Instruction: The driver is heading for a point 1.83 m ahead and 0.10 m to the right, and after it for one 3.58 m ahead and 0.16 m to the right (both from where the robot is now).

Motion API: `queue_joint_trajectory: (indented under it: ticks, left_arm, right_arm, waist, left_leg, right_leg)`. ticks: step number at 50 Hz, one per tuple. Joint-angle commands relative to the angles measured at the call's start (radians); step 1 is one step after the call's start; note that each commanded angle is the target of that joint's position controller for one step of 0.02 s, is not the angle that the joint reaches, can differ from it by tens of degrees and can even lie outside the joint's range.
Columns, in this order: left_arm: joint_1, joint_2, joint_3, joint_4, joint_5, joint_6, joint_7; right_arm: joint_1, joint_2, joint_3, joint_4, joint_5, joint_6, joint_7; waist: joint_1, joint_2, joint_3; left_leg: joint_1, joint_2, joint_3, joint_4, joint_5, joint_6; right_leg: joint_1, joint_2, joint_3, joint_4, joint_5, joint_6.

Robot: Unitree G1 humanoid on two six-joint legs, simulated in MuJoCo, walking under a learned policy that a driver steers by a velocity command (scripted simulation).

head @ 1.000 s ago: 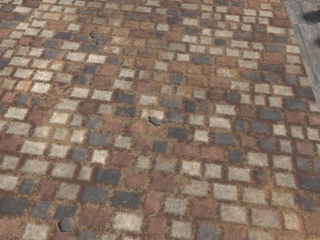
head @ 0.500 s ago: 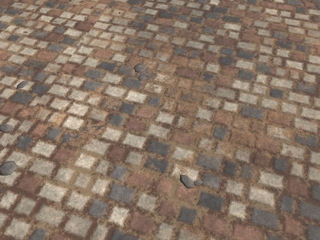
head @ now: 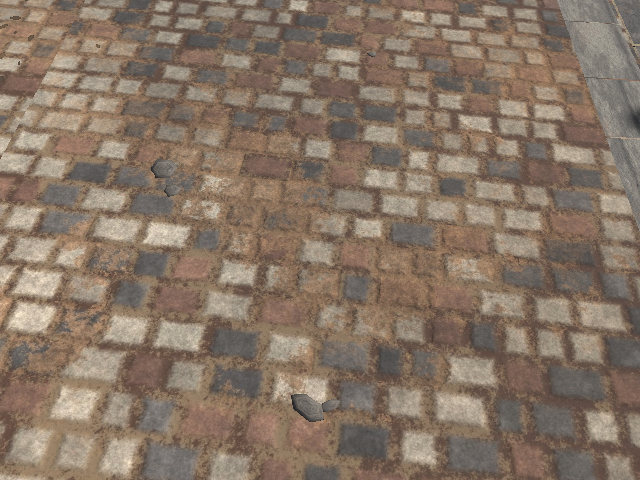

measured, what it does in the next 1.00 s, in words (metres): steps on the spot: right foot, then left foot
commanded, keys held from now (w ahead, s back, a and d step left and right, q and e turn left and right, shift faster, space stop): e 0.36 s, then no key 0.18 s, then q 0.46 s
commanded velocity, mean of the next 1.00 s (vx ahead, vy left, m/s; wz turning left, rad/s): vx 0.01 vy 0.00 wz -0.17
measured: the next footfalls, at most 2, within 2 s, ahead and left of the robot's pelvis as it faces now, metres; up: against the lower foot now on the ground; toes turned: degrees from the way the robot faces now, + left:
right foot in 0.24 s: +0.04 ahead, -0.15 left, +0.00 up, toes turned -10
left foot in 0.66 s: +0.10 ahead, +0.09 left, +0.00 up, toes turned -17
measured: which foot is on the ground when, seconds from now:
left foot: down 0.00-0.24, up 0.26-0.64, down 0.66-0.92, up 0.94-1.00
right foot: up 0.00-0.22, down 0.24-1.00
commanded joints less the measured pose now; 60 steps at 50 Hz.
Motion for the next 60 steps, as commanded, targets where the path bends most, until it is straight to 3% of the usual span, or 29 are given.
queue_joint_trajectory:
  ticks: [1, 8, 10, 11, 12, 13, 14, 15, 17, 18, 21, 27, 31, 32, 33, 34, 35, 37, 39, 43, 45, 46, 47, 48, 49, 51, 55, 58, 60]
  left_arm:
    - [0.023, 0.038, 0.007, -0.086, 0.004, -0.004, -0.006]
    - [-0.023, 0.056, 0.004, -0.135, 0.003, 0.002, -0.045]
    - [0.021, 0.056, 0.011, -0.123, 0.005, 0.004, -0.054]
    - [0.048, 0.079, 0.022, -0.113, 0.01, 0.004, -0.051]
    - [0.067, 0.159, 0.046, -0.12, 0.009, 0.004, -0.038]
    - [0.041, 0.259, 0.06, -0.161, 0.022, -0.003, -0.029]
    - [0.065, 0.218, 0.051, -0.16, 0.053, -0.026, -0.036]
    - [0.019, 0.19, 0.041, -0.154, 0.053, -0.044, -0.038]
    - [-0.083, 0.134, 0.026, -0.166, 0.015, -0.051, -0.03]
    - [-0.095, 0.121, 0.017, -0.17, 0.012, -0.048, -0.024]
    - [-0.088, 0.092, 0.004, -0.17, 0.021, -0.046, -0.016]
    - [-0.075, 0.11, 0.005, -0.145, 0.029, -0.035, -0.019]
    - [-0.115, 0.029, -0.031, -0.105, 0.032, -0.043, -0.036]
    - [-0.098, 0.022, -0.035, -0.085, 0.03, -0.048, -0.039]
    - [-0.062, 0.022, -0.035, -0.07, 0.041, -0.059, -0.04]
    - [-0.019, 0.043, -0.028, -0.069, 0.058, -0.068, -0.041]
    - [-0.02, 0.037, -0.026, -0.07, 0.062, -0.072, -0.035]
    - [-0.105, 0.062, -0.012, -0.076, 0.048, -0.064, -0.015]
    - [-0.1, 0.048, -0.006, -0.082, 0.04, -0.047, -0.004]
    - [-0.073, 0.021, 0.007, -0.082, 0.033, -0.049, -0.009]
    - [-0.048, 0.041, 0.022, -0.079, 0.033, -0.052, -0.014]
    - [-0.026, 0.062, 0.03, -0.075, 0.034, -0.051, -0.015]
    - [-0.01, 0.091, 0.038, -0.074, 0.039, -0.052, -0.016]
    - [-0.034, 0.093, 0.036, -0.088, 0.044, -0.058, -0.012]
    - [-0.031, 0.079, 0.027, -0.1, 0.048, -0.066, -0.007]
    - [-0.108, 0.083, 0.027, -0.109, 0.032, -0.074, -0.002]
    - [-0.109, 0.115, 0.041, -0.097, 0.026, -0.053, 0.0]
    - [-0.088, 0.135, 0.049, -0.083, 0.001, -0.045, -0.009]
    - [-0.045, 0.097, 0.04, -0.057, -0.011, -0.05, -0.019]
  right_arm:
    - [-0.012, -0.154, -0.045, -0.043, 0.002, -0.005, -0.016]
    - [-0.005, -0.226, -0.073, -0.014, 0.028, 0.01, 0.0]
    - [-0.016, -0.229, -0.076, -0.003, 0.048, 0.013, 0.0]
    - [0.026, -0.203, -0.071, 0.018, 0.051, 0.013, 0.001]
    - [0.066, -0.149, -0.059, 0.024, 0.027, 0.014, 0.007]
    - [0.014, -0.123, -0.046, -0.037, -0.012, 0.012, 0.004]
    - [-0.067, -0.166, -0.062, -0.051, -0.001, 0.01, -0.006]
    - [-0.053, -0.18, -0.071, -0.044, 0.023, 0.015, -0.008]
    - [-0.001, -0.188, -0.081, -0.005, 0.016, 0.022, -0.02]
    - [0.011, -0.185, -0.083, 0.0, 0.01, 0.021, -0.02]
    - [0.036, -0.157, -0.074, 0.012, 0.025, 0.018, -0.012]
    - [-0.003, -0.135, -0.053, -0.001, 0.03, 0.015, 0.005]
    - [0.055, -0.103, -0.038, 0.027, 0.03, 0.008, 0.02]
    - [0.065, -0.1, -0.033, 0.03, 0.024, 0.004, 0.024]
    - [0.062, -0.138, -0.036, 0.022, 0.012, 0.001, 0.021]
    - [0.044, -0.227, -0.052, 0.003, 0.013, 0.002, 0.014]
    - [0.016, -0.241, -0.059, 0.01, 0.029, 0.004, 0.016]
    - [0.006, -0.199, -0.052, 0.001, 0.029, 0.001, 0.019]
    - [0.01, -0.207, -0.054, -0.009, 0.033, -0.005, 0.015]
    - [0.028, -0.205, -0.06, -0.033, 0.04, 0.01, -0.001]
    - [0.015, -0.192, -0.059, -0.058, 0.043, 0.02, -0.005]
    - [0.014, -0.176, -0.056, -0.069, 0.045, 0.024, -0.005]
    - [0.028, -0.159, -0.053, -0.076, 0.044, 0.028, -0.002]
    - [0.036, -0.162, -0.058, -0.083, 0.039, 0.031, 0.003]
    - [0.026, -0.193, -0.073, -0.087, 0.038, 0.035, 0.008]
    - [0.052, -0.165, -0.073, -0.077, 0.049, 0.052, 0.015]
    - [0.01, -0.112, -0.048, -0.11, 0.049, 0.059, 0.04]
    - [0.045, -0.14, -0.062, -0.122, 0.052, 0.065, 0.054]
    - [0.128, -0.17, -0.082, -0.099, 0.044, 0.07, 0.043]
  waist:
    - [-0.012, 0.176, -0.128]
    - [-0.021, 0.186, -0.141]
    - [0.017, 0.172, -0.142]
    - [0.021, 0.134, -0.14]
    - [0.003, -0.068, -0.127]
    - [-0.001, -0.304, -0.092]
    - [0.07, -0.188, -0.142]
    - [0.032, -0.143, -0.118]
    - [-0.013, -0.093, -0.104]
    - [-0.023, -0.097, -0.115]
    - [-0.023, -0.09, -0.153]
    - [0.019, -0.119, -0.12]
    - [-0.011, -0.094, -0.115]
    - [-0.026, -0.07, -0.1]
    - [-0.009, -0.033, -0.107]
    - [0.046, 0.087, -0.108]
    - [0.062, 0.18, -0.105]
    - [0.015, 0.189, -0.078]
    - [0.01, 0.212, -0.068]
    - [0.002, 0.167, -0.091]
    - [0.004, 0.079, -0.091]
    - [0.005, -0.004, -0.09]
    - [0.004, -0.109, -0.089]
    - [0.003, -0.188, -0.101]
    - [0.013, -0.129, -0.097]
    - [-0.029, -0.036, -0.07]
    - [0.009, -0.105, -0.097]
    - [0.0, -0.118, -0.14]
    - [-0.029, -0.052, -0.148]
  left_leg:
    - [0.158, 0.26, -0.159, -0.152, 0.242, 0.221]
    - [0.177, 0.313, -0.096, -0.114, 0.245, 0.201]
    - [0.151, 0.294, -0.054, -0.041, 0.195, 0.144]
    - [0.096, 0.257, -0.01, 0.034, 0.109, 0.083]
    - [-0.067, 0.164, 0.094, 0.251, -0.102, -0.02]
    - [-0.346, 0.005, 0.1, 0.485, -0.502, -0.109]
    - [-0.351, -0.003, -0.061, 0.664, -0.532, -0.104]
    - [-0.354, 0.016, -0.096, 0.711, -0.441, -0.087]
    - [-0.352, 0.027, -0.111, 0.692, -0.299, -0.089]
    - [-0.314, 0.014, -0.104, 0.715, -0.259, -0.099]
    - [-0.27, 0.003, -0.092, 0.653, -0.194, -0.119]
    - [-0.122, 0.015, -0.083, 0.362, -0.221, -0.118]
    - [0.079, 0.027, -0.057, 0.097, -0.111, -0.094]
    - [0.146, 0.021, -0.056, -0.042, 0.026, -0.079]
    - [0.202, 0.06, -0.116, -0.049, 0.152, -0.059]
    - [0.201, 0.139, -0.2, 0.001, 0.342, -0.011]
    - [0.113, 0.15, -0.236, -0.006, 0.228, 0.058]
    - [0.031, 0.15, -0.296, -0.054, 0.09, 0.072]
    - [0.021, 0.147, -0.329, -0.046, 0.1, 0.074]
    - [-0.008, 0.121, -0.362, 0.004, 0.078, 0.08]
    - [-0.072, 0.064, -0.308, 0.088, 0.029, 0.043]
    - [-0.131, 0.015, -0.244, 0.176, -0.03, 0.008]
    - [-0.193, -0.037, -0.158, 0.299, -0.127, -0.029]
    - [-0.239, -0.029, -0.101, 0.496, -0.398, -0.053]
    - [-0.283, 0.002, -0.122, 0.691, -0.491, -0.069]
    - [-0.293, 0.051, -0.134, 0.705, -0.409, -0.082]
    - [-0.142, 0.047, -0.023, 0.456, -0.303, -0.095]
    - [-0.033, 0.011, 0.037, 0.242, -0.2, -0.067]
    - [0.154, -0.033, 0.033, 0.029, -0.014, -0.01]
  right_leg:
    - [-0.017, -0.049, -0.009, -0.079, 0.056, 0.01]
    - [0.153, -0.052, -0.079, -0.379, 0.088, -0.056]
    - [0.259, -0.024, -0.113, -0.565, 0.205, -0.103]
    - [0.347, -0.008, -0.091, -0.655, 0.284, -0.136]
    - [0.464, -0.147, 0.121, -0.751, 0.527, -0.202]
    - [0.495, -0.385, 0.459, -0.77, 0.746, -0.397]
    - [0.433, -0.391, 0.465, -0.797, 0.68, -0.469]
    - [0.407, -0.33, 0.37, -0.799, 0.611, -0.417]
    - [0.396, -0.245, 0.279, -0.78, 0.555, -0.324]
    - [0.373, -0.223, 0.256, -0.773, 0.612, -0.319]
    - [0.408, -0.202, 0.218, -0.761, 0.651, -0.323]
    - [0.369, -0.201, 0.257, -0.75, 0.525, -0.336]
    - [0.301, -0.181, 0.229, -0.728, 0.456, -0.306]
    - [0.278, -0.157, 0.21, -0.724, 0.41, -0.27]
    - [0.26, -0.119, 0.189, -0.705, 0.336, -0.219]
    - [0.244, -0.043, 0.121, -0.639, 0.236, -0.17]
    - [0.281, 0.018, 0.041, -0.638, 0.189, -0.123]
    - [0.322, 0.021, 0.0, -0.587, 0.208, -0.101]
    - [0.306, 0.024, -0.014, -0.56, 0.214, -0.106]
    - [0.316, 0.015, -0.026, -0.563, 0.213, -0.125]
    - [0.351, -0.042, 0.014, -0.628, 0.234, -0.157]
    - [0.383, -0.109, 0.081, -0.688, 0.258, -0.197]
    - [0.411, -0.238, 0.207, -0.76, 0.339, -0.273]
    - [0.411, -0.378, 0.313, -0.794, 0.472, -0.367]
    - [0.401, -0.439, 0.342, -0.803, 0.59, -0.424]
    - [0.382, -0.368, 0.189, -0.788, 0.579, -0.364]
    - [0.372, -0.271, -0.024, -0.754, 0.612, -0.307]
    - [0.401, -0.297, -0.055, -0.683, 0.603, -0.282]
    - [0.299, -0.255, -0.133, -0.539, 0.44, -0.189]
